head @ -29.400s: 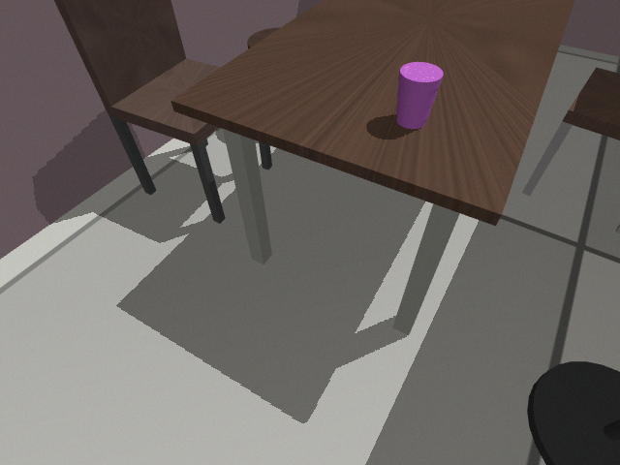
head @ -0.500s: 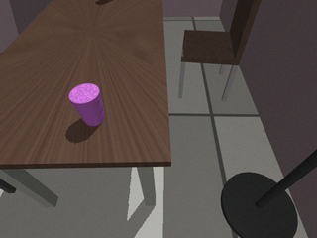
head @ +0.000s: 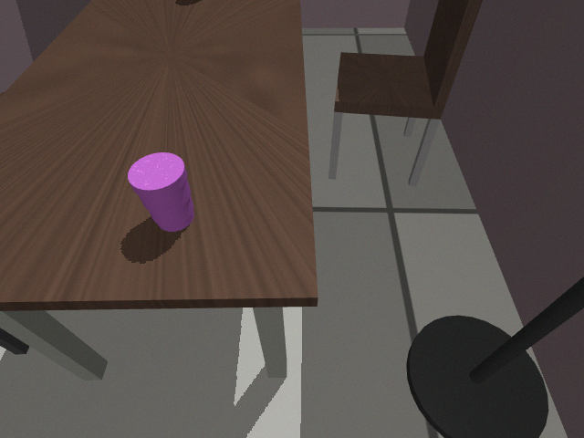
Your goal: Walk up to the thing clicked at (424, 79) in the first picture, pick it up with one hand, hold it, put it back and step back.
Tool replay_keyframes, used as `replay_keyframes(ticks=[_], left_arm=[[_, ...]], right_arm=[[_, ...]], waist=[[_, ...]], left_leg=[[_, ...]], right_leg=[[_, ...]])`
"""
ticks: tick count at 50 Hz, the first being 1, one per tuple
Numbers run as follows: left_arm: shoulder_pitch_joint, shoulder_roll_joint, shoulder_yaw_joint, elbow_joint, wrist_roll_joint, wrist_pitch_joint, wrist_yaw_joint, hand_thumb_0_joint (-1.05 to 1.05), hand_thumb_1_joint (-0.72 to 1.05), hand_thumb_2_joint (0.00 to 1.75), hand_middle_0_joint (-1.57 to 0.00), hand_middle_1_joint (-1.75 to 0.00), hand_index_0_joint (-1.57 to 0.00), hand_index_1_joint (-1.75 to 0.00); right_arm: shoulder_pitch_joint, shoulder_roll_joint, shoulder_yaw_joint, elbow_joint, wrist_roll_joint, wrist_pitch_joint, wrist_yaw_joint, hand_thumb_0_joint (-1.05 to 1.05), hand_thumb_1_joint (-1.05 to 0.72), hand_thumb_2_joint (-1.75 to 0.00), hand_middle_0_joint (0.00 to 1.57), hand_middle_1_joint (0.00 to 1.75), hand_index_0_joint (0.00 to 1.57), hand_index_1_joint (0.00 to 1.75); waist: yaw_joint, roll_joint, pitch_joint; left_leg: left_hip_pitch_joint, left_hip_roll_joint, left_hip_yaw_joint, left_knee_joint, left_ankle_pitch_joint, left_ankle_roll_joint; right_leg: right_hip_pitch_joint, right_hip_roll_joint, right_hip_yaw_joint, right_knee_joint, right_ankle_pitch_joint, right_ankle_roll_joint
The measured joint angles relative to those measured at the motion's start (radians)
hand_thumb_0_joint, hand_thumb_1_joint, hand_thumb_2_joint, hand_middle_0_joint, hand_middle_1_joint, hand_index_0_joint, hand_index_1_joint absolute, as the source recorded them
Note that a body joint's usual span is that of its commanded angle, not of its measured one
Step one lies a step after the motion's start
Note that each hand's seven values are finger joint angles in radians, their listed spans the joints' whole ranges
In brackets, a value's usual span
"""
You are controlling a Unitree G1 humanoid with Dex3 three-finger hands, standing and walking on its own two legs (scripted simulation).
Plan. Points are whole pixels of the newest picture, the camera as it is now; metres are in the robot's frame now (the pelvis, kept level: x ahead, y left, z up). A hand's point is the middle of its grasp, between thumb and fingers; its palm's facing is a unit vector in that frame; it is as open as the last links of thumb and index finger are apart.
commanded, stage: stand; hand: left
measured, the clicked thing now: (166, 195) +0.50 +0.24 +0.02
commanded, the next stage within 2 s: step back in 0.20 s
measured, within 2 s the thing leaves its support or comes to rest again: neither
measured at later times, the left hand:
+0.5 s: hand out of the picture +0.07 +0.28 -0.17, palm faces -0.04 -0.92 -0.39, open 7.4 cm
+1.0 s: hand out of the picture -0.03 +0.27 -0.18, palm faces -0.11 -0.91 -0.40, open 7.4 cm
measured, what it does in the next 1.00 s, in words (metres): walks backwards: right foot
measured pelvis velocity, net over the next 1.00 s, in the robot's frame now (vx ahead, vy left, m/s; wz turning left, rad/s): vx -0.15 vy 0.01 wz -0.08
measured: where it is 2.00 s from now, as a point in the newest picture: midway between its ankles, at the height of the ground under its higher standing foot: outside the picture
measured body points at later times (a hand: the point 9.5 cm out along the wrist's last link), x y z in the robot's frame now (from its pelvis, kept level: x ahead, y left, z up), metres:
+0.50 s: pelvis -0.05 +0.01 -0.02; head +0.02 +0.01 +0.42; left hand +0.07 +0.32 -0.14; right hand +0.06 -0.32 -0.14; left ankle -0.04 +0.13 -0.73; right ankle +0.00 -0.14 -0.75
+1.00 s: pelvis -0.15 +0.01 -0.03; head -0.08 +0.00 +0.41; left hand -0.02 +0.32 -0.15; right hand -0.07 -0.31 -0.15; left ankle -0.08 +0.14 -0.75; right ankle -0.16 -0.11 -0.75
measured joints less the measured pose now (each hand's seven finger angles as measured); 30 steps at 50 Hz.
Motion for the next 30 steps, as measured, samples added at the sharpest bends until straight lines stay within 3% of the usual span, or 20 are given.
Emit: replay_keyframes(ticks=[11,19,22,25,27,29,30], left_arm=[[0.002,-0.001,0.005,-0.006,-0.004,0.004,-0.001,0.00,0.90,0.90,-0.20,-0.30,-0.21,-0.30],[-0.045,0.033,0.043,-0.098,-0.014,0.029,0.010,0.00,0.90,0.90,-0.20,-0.30,-0.21,-0.30],[-0.060,0.034,0.046,-0.128,-0.009,0.039,0.009,0.00,0.90,0.90,-0.20,-0.30,-0.21,-0.30],[-0.068,0.031,0.048,-0.162,0.010,0.045,0.006,0.00,0.90,0.90,-0.20,-0.30,-0.21,-0.30],[-0.072,0.034,0.048,-0.180,0.018,0.052,0.005,0.00,0.90,0.90,-0.21,-0.30,-0.21,-0.30],[-0.078,0.042,0.047,-0.196,0.019,0.061,0.007,0.00,0.90,0.90,-0.21,-0.30,-0.21,-0.30],[-0.084,0.045,0.047,-0.205,0.016,0.065,0.009,0.00,0.90,0.90,-0.21,-0.30,-0.21,-0.30]], right_arm=[[-0.004,-0.001,-0.002,-0.004,0.002,0.002,0.000,0.00,-0.90,-0.90,0.21,0.30,0.20,0.30],[-0.061,-0.028,-0.032,-0.082,0.022,0.031,-0.001,0.00,-0.90,-0.90,0.21,0.30,0.20,0.30],[-0.070,-0.050,-0.043,-0.111,0.024,0.043,-0.004,0.00,-0.90,-0.90,0.21,0.30,0.20,0.30],[-0.070,-0.066,-0.053,-0.137,0.017,0.055,-0.002,0.00,-0.90,-0.90,0.21,0.30,0.20,0.30],[-0.053,-0.068,-0.057,-0.156,0.018,0.053,0.003,0.00,-0.90,-0.90,0.21,0.30,0.20,0.30],[-0.022,-0.069,-0.057,-0.172,0.017,0.041,0.006,0.00,-0.90,-0.90,0.21,0.30,0.20,0.30],[-0.004,-0.073,-0.059,-0.178,0.009,0.034,0.006,0.00,-0.90,-0.90,0.21,0.30,0.20,0.30]], waist=[[0.001,0.003,0.002],[0.002,0.000,0.097],[-0.002,0.010,0.118],[0.003,-0.003,0.131],[-0.001,-0.018,0.124],[-0.012,-0.023,0.105],[-0.018,-0.016,0.095]], left_leg=[[-0.007,-0.001,0.002,0.008,-0.007,0.001],[-0.128,0.007,-0.006,0.175,-0.053,0.008],[-0.187,0.003,-0.017,0.267,-0.067,0.035],[-0.247,-0.049,-0.041,0.449,-0.250,0.063],[-0.254,-0.073,-0.045,0.500,-0.301,0.077],[-0.219,-0.064,-0.044,0.417,-0.206,0.085],[-0.206,-0.053,-0.057,0.368,-0.161,0.071]], right_leg=[[-0.010,-0.001,0.002,0.012,-0.009,0.001],[-0.121,0.008,0.001,0.159,-0.045,-0.010],[-0.156,0.007,-0.003,0.206,-0.053,-0.011],[-0.192,-0.012,0.017,0.246,-0.054,-0.009],[-0.221,-0.026,0.027,0.264,-0.051,-0.006],[-0.262,-0.029,0.026,0.302,-0.058,-0.001],[-0.294,-0.018,0.027,0.344,-0.072,-0.013]])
